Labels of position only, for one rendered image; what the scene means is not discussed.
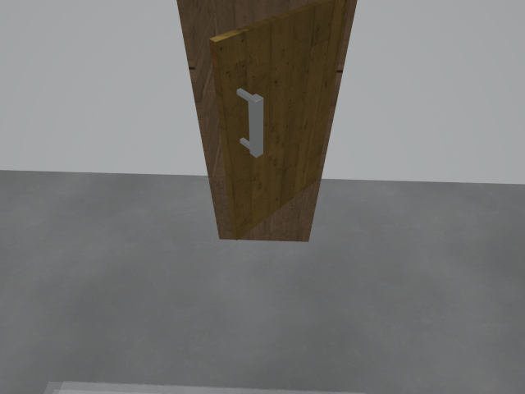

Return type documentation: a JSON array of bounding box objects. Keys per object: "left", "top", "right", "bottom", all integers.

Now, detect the cupboard door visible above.
[{"left": 209, "top": 0, "right": 349, "bottom": 240}]

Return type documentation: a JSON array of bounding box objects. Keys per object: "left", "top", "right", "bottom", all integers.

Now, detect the handle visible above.
[{"left": 237, "top": 88, "right": 263, "bottom": 158}]

